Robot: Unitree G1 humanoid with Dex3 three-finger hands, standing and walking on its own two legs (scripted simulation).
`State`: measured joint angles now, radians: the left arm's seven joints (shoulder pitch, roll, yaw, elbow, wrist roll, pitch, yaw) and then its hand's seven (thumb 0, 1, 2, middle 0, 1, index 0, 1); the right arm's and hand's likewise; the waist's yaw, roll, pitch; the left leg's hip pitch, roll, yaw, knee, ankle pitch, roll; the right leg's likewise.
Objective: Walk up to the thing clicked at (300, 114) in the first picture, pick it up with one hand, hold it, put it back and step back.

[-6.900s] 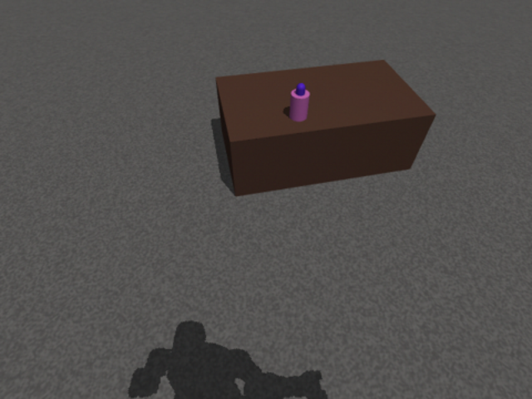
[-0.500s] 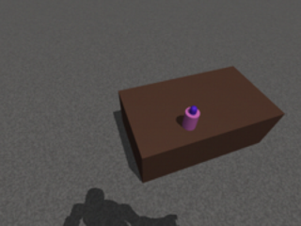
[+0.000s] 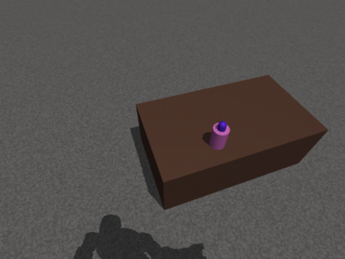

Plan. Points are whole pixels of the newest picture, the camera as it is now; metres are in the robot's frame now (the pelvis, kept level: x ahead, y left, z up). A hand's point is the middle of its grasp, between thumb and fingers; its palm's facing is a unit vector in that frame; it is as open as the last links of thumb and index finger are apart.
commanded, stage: stand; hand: right
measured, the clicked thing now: (220, 133) +0.72 -0.23 -0.34
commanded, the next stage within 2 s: walk up in 0.44 s
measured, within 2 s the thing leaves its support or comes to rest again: neither
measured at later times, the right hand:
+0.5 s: hand out of the picture +0.08 -0.26 -0.16, palm faces +0.01 +0.93 -0.36, open 7.4 cm
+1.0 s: hand (327, 235) +0.21 -0.40 -0.13, palm faces -0.20 +0.85 -0.49, open 7.4 cm
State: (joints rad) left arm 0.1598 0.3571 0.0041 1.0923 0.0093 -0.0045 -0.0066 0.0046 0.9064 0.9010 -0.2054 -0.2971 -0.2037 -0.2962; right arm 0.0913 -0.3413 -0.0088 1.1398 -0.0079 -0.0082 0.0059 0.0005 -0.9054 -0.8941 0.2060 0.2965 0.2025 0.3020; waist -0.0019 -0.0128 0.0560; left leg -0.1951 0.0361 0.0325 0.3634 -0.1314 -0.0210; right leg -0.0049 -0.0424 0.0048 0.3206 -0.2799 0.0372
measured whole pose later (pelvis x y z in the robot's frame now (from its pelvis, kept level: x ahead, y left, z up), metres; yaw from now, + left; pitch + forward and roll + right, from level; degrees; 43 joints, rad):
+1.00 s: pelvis +0.08 -0.13 -0.01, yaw +9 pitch -2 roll -1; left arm 0.38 0.41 0.10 0.86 0.05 0.03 -0.09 0.01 0.90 0.90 -0.21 -0.30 -0.20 -0.30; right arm 0.29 -0.42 -0.08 0.93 -0.01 -0.05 -0.01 0.00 -0.91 -0.89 0.21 0.30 0.20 0.30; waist 0.10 -0.04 0.07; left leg -0.44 0.04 0.05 0.79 -0.39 0.02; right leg -0.11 0.01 -0.13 0.50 -0.37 -0.04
